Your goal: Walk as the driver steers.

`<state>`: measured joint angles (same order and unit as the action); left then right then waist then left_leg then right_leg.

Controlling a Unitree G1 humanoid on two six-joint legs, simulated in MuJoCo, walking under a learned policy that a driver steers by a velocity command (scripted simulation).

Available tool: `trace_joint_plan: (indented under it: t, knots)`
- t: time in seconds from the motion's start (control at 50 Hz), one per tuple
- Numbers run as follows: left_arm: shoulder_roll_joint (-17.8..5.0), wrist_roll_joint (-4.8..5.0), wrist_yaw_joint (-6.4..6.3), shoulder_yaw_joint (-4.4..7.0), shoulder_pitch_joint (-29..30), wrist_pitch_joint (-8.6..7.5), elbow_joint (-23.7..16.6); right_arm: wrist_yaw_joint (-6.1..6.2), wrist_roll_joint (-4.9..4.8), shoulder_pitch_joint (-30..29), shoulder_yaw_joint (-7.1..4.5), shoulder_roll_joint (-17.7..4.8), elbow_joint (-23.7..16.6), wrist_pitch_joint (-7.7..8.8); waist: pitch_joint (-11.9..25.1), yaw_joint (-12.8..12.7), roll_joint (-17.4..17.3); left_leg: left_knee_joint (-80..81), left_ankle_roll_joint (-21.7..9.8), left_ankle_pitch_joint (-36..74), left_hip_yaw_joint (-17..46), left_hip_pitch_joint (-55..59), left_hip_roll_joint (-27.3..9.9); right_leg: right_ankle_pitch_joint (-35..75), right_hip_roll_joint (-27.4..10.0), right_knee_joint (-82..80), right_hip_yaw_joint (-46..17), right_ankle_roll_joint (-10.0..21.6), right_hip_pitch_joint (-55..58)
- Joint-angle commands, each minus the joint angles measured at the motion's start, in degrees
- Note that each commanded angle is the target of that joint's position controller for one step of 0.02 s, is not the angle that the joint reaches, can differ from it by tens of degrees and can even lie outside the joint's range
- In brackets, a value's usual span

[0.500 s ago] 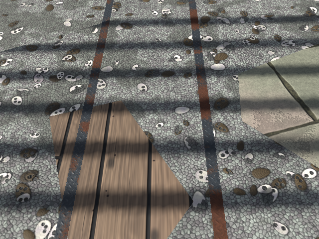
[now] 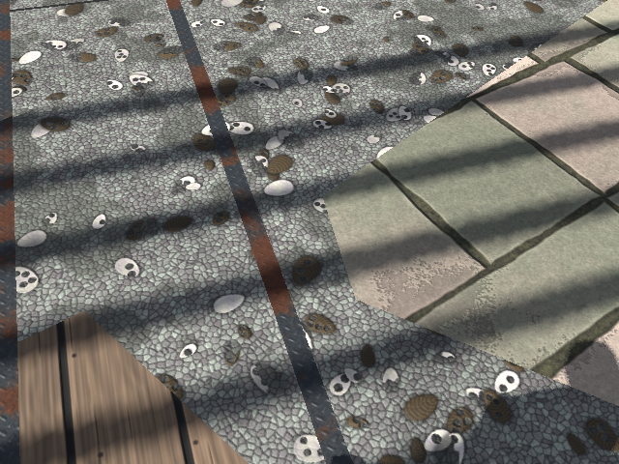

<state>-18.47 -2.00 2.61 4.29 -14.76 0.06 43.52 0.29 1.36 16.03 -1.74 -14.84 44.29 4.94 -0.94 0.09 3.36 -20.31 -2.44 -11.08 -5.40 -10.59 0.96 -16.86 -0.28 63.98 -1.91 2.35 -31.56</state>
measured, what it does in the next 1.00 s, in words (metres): walks ahead, turning right: right foot, then left foot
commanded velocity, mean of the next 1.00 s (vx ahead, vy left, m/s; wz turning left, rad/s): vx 0.50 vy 0.00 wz -0.59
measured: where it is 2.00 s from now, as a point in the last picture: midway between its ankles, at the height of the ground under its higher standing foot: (512, 320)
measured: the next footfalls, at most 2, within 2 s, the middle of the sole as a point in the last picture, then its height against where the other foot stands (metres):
right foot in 0.32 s outside the picture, level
left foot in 0.84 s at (344, 397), level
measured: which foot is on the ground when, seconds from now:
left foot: down 0.00-0.32, up 0.34-0.82, down 0.84-1.00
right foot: up 0.00-0.30, down 0.32-0.84, up 0.86-1.00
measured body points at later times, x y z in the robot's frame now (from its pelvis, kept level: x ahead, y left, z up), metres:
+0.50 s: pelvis +0.25 -0.08 -0.01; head +0.28 -0.10 +0.44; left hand +0.43 +0.16 -0.12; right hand +0.28 -0.36 -0.13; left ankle +0.28 +0.08 -0.66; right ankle +0.26 -0.13 -0.75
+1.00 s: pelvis +0.53 -0.13 -0.01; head +0.55 -0.13 +0.44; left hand +0.75 +0.06 -0.13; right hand +0.48 -0.43 -0.10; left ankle +0.61 -0.07 -0.75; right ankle +0.40 -0.18 -0.66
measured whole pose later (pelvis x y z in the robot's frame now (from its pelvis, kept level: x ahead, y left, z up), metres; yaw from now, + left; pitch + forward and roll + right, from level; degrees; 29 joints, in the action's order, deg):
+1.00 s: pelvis +0.53 -0.13 -0.01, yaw -36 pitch +1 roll +1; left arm -18.7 -1.8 1.7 3.8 -17.6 -0.6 43.6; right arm 0.4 1.8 12.3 -1.8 -14.9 41.1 3.3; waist -1.7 -1.3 2.9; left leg -26.1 -1.9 -11.3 -4.6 -15.7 0.3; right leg -20.1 2.4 65.0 -2.6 3.5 -24.5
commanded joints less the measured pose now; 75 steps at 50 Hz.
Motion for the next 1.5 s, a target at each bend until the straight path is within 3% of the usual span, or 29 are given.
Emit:
trace_joint_plan:
  t: [0.02,0.14,0.22,0.26,0.3,0.32,0.34,0.36,0.38,0.42,0.5,0.6,0.72,0.78,0.82,0.84,0.86,0.88,0.92,0.96,1.06,1.26,1.3,1.34,1.36,1.38,1.4,1.44,1.5]
  knots:
    - [-1.42,-0.23,0.95,0.06,1.02,0.19,-4.46,-0.17,-0.47,1.84,-1.76,-6.48,-1.9,1.34,0.3,-0.36,-8.63,10.94,-6.76,15.31,9.71,5.84,-15.9,5.19,-3.0,0.29,-1.52,-1.01,-9.01]
    - [0.67,0.05,2.18,-1.43,12.15,-0.25,-8.38,-0.25,-0.37,4.61,-2.25,-7.5,0.27,0.92,-2.64,2.01,-8.48,11.3,-5.2,18.19,-0.22,6.9,-14.14,15.61,-3.16,-17.6,3.2,-0.52,-6.79]
    - [0.28,-0.38,2.41,-1.67,16.51,-0.37,-10.57,0.31,-0.23,7.79,-2.78,-9.24,2.16,-0.06,-3.66,3.2,-8.34,7.82,-3.93,26.21,-3.5,12.84,-16.1,9.98,-1.63,-25.88,7.46,2.48,-3.8]
    - [-0.48,-0.76,1.78,-1.27,14.48,-0.36,-10.43,0.7,-0.07,8.34,-3.05,-10.87,2.87,-0.81,-1.45,1.82,-9.51,-0.04,-3.02,44.37,-6.05,15.37,-16.39,3.57,1.95,-28.07,9.98,4.76,1.82]
    - [-2.43,-1.29,0.74,0.04,2.41,-1.1,-7.08,0.94,-0.34,8.14,-3.21,-12.24,2.89,-1.8,6.04,-3.81,-8.55,-19.03,-2.07,50.88,-8.24,12.85,-15.74,2.27,6.43,-33.32,10.19,7.89,17.06]
    - [-6.04,-1.81,-0.25,1.57,-7.55,-1.39,-4.13,0.87,-0.17,7.73,-2.86,-11.26,1.42,-1.84,12.3,-8.09,-4.02,-35.03,-0.35,35.46,-8.61,1.52,-14.4,-0.36,1.37,-35.77,1.59,10.49,32.64]
    - [-13.51,-0.94,-1.08,3.28,-6.55,-1.19,-4.95,-0.49,-0.2,9.97,-1.14,-3.68,-3.19,-1.52,17.52,-3.67,11.09,-55.19,3.18,-18.06,-7.23,-25.05,-4.36,-0.84,-17.29,-38.41,-28.7,18.14,51.5]
    - [-13.35,1.0,-1.55,3.57,-10.02,-0.59,-6.11,-0.59,0.51,2.82,-2.08,-8.5,-4.79,-1.17,20.59,-8.31,3.13,-61.97,3.51,-19.95,4.96,-32.04,-1.09,2.98,-19.95,-45.57,-42.29,20.62,52.11]
    - [-11.79,1.2,-2.09,3.19,-7.61,-0.44,-4.47,-0.79,-0.22,-1.46,-1.96,-8.11,-6.24,-0.71,11.68,-6.75,0.16,-60.54,2.91,-13.26,7.2,-35.82,-4.54,9.18,-18.03,-45.94,-31.55,19.18,46.62]
    - [-6.59,1.53,-2.47,1.68,-2.73,-1.01,-3.99,-0.6,0.06,0.01,-1.45,-7.14,-5.05,-0.45,2.76,-1.39,-3.3,-50.29,3.03,-8.58,6.89,-28.91,-7.82,21.55,-12.34,-47.55,-20.55,15.04,31.1]
    - [-5.36,1.89,-1.98,1.07,-1.45,-2.78,-3.61,-1.14,1.64,2.62,-1.33,-5.88,-4.47,-3.71,2.66,2.19,-2.25,-42.97,5.05,-7.28,5.92,-22.04,-7.62,27.17,-7.16,-50.46,-14.24,14.51,21.47]
    - [-6.18,1.89,-1.97,1.45,-7.11,-3.05,-1.75,-1.38,1.3,-8.89,-0.97,-4.94,-7.84,-3.92,-1.02,-1.55,-0.72,-30.04,6.06,4.29,5.86,-28.0,-6.89,19.93,-5.31,-52.46,-15.48,12.63,22.74]
    - [-7.31,1.31,-2.69,1.81,-12.75,-2.97,-0.39,-1.88,0.48,-18.85,-0.34,-5.03,-11.14,-2.75,-1.25,-5.44,0.11,-17.82,5.1,8.09,6.12,-27.39,-3.23,27.72,-6.21,-47.13,-18.58,11.19,29.97]
    - [-8.47,1.11,-3.19,2.05,-9.98,-2.89,-1.06,-1.49,0.18,-15.2,-0.74,-6.55,-10.79,-2.1,-0.69,-2.67,1.4,-11.81,3.28,4.16,6.8,-16.91,-1.28,30.86,-6.69,-43.44,-20.77,8.4,28.23]
    - [-8.81,1.42,-2.69,1.96,-7.17,-3.32,-1.41,-0.31,0.33,-3.74,-1.91,-8.93,-7.51,-1.28,4.13,3.25,-0.67,-6.68,1.11,2.48,5.87,0.81,0.42,37.1,-2.87,-31.45,-18.78,5.7,23.67]
    - [-5.94,2.06,-2.13,1.1,-7.17,-3.82,-2.3,0.62,1.37,4.58,-2.89,-12.55,-6.65,-0.61,11.11,6.74,-5.8,-4.36,-1.57,-5.14,14.64,13.9,-8.68,28.3,0.98,-17.12,-14.93,4.05,17.72]
    - [-0.19,3.55,-2.33,-0.13,-12.24,-3.87,-4.21,1.21,2.57,8.36,-4.08,-17.95,-7.02,-0.97,18.76,4.96,-18.0,-0.01,-7.28,-12.13,39.09,28.92,-25.4,-8.1,9.67,-0.02,-7.2,1.79,1.29]
    - [-4.41,1.44,-2.72,0.1,-12.89,-3.24,-3.66,0.95,1.35,5.54,-4.09,-15.87,-6.79,-1.78,17.27,2.77,-16.92,3.98,-9.72,-18.69,50.8,24.5,-27.07,-13.65,6.59,6.66,-5.74,2.12,-5.46]
    - [-5.1,0.43,-1.87,0.37,-6.4,-2.32,-2.8,0.48,0.67,-0.98,-2.02,-7.18,-7.21,-1.92,3.65,1.54,-5.51,5.9,-7.78,-15.29,33.69,10.0,-21.36,-4.77,1.36,6.04,-4.67,1.84,-5.05]
    - [-3.74,-0.1,-0.75,0.25,-5.25,-1.2,-2.92,0.5,0.46,-1.21,-1.48,-5.73,-5.75,-1.31,0.35,0.16,-9.34,8.03,-5.72,-3.06,21.58,3.86,-16.8,-2.76,-1.0,2.73,-3.37,0.99,-2.41]
    - [-1.96,-0.24,0.79,-0.35,0.31,0.1,-5.24,-0.45,-0.47,1.74,-2.14,-6.86,-3.07,0.76,-0.3,-0.2,-8.98,10.77,-6.88,12.2,10.44,4.55,-16.76,3.68,-2.28,0.46,-2.19,-0.13,-6.78]
    - [-0.03,-0.38,2.49,-1.8,16.42,-0.31,-10.86,0.08,-0.36,7.15,-3.06,-9.58,1.17,-0.35,-3.92,3.02,-8.61,8.72,-3.78,21.8,-4.05,10.49,-16.41,10.27,-1.84,-25.55,6.84,2.31,-2.36]
    - [-0.75,-0.84,1.93,-1.38,15.2,-0.27,-10.8,0.44,-0.27,8.01,-3.31,-11.12,2.04,-1.17,-2.3,2.0,-9.25,1.86,-2.99,38.11,-6.42,13.73,-16.89,4.08,1.26,-28.0,9.09,4.44,2.0]
    - [-2.43,-1.28,0.91,-0.18,4.36,-0.93,-7.74,0.68,-0.5,7.84,-3.41,-12.54,2.19,-2.19,4.64,-3.14,-8.49,-16.01,-2.24,49.13,-8.73,12.69,-16.32,1.6,6.09,-32.34,9.95,7.42,15.54]
    - [-5.23,-1.75,-0.03,1.2,-6.08,-1.28,-4.37,0.65,-0.29,7.33,-3.1,-11.94,1.06,-2.32,10.86,-7.68,-4.66,-31.3,-0.55,38.08,-9.38,3.27,-14.98,0.82,3.97,-34.94,4.51,9.64,30.54]
    - [-12.25,-1.15,-0.98,2.96,-7.47,-1.09,-4.73,-0.46,-0.51,9.3,-1.47,-5.11,-3.25,-2.07,17.05,-5.09,9.32,-51.09,2.75,-6.66,-8.96,-20.51,-7.58,-6.55,-14.15,-37.96,-23.61,15.98,48.76]
    - [-13.79,0.95,-1.4,3.46,-8.92,-0.62,-6.29,-0.64,0.22,3.73,-2.25,-8.52,-5.53,-1.89,20.95,-7.27,6.55,-60.93,4.04,-20.56,2.28,-30.07,-0.92,0.36,-19.87,-46.28,-43.79,19.86,51.52]
    - [-9.44,1.5,-2.36,2.47,-5.91,-0.68,-3.83,-0.8,-0.45,-1.01,-1.58,-7.59,-6.44,-0.97,6.59,-4.44,-1.02,-55.24,3.11,-10.18,6.07,-33.0,-6.53,16.42,-15.64,-46.18,-25.67,16.98,39.47]
    - [-4.93,1.86,-2.5,0.87,-0.17,-1.87,-4.21,-0.88,1.41,2.98,-1.53,-7.22,-4.47,-2.98,3.05,1.79,-1.43,-45.96,4.24,-8.97,6.56,-22.1,-8.68,26.47,-8.32,-48.55,-15.74,13.36,25.13]
Keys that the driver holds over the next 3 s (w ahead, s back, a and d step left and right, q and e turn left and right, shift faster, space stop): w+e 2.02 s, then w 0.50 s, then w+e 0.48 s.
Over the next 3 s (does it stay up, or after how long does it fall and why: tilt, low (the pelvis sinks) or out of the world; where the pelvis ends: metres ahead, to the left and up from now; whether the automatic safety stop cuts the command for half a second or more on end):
stays up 0.99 -1.07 -0.02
